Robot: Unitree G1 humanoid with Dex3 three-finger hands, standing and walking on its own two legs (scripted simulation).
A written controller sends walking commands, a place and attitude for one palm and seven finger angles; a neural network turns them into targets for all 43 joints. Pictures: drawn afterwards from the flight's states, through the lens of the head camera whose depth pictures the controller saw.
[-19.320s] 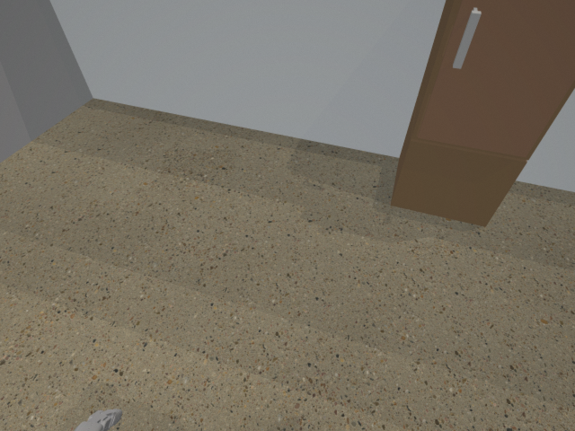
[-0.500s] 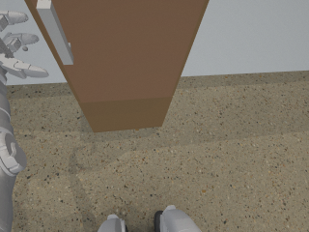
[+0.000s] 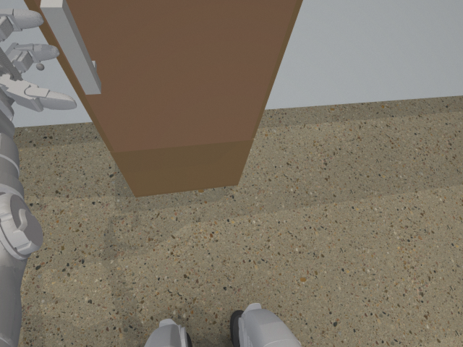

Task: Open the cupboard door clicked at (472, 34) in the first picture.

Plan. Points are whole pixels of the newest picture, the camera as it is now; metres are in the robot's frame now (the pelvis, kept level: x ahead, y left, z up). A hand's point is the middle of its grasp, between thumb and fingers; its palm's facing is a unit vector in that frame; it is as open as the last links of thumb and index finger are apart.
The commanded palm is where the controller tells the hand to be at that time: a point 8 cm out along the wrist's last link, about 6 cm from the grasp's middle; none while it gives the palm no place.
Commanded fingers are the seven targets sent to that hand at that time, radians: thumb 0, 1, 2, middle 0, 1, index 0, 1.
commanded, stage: slide the fingers in behind the handle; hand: left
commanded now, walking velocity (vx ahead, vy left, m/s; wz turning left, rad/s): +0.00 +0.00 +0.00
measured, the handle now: (77, 41) +0.60 +0.18 +0.10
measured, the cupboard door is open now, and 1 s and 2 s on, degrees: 0 0 0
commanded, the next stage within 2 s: close the thumb around the handle in 1.32 s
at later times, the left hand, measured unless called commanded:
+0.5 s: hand (66, 66) +0.54 +0.19 +0.11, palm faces +0.03 -1.00 -0.02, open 14.0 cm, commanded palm +0.52 +0.23 +0.10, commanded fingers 0.00 -0.50 0.30 -0.30 -1.20 -0.30 -1.20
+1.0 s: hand (91, 62) +0.55 +0.16 +0.10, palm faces +0.05 -1.00 -0.02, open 14.0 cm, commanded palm +0.52 +0.20 +0.10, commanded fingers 0.00 -0.50 0.30 -0.30 -1.20 -0.30 -1.20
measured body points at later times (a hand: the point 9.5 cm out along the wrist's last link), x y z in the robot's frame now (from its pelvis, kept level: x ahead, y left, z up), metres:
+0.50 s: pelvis +0.01 +0.00 +0.00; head +0.14 +0.01 +0.43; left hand +0.53 +0.25 +0.11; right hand -0.02 -0.26 -0.10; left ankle -0.02 +0.08 -0.69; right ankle +0.01 -0.12 -0.69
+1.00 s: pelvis +0.00 -0.01 +0.00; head +0.14 +0.00 +0.43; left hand +0.54 +0.21 +0.11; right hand -0.04 -0.27 -0.11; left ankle -0.02 +0.08 -0.69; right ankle +0.01 -0.12 -0.69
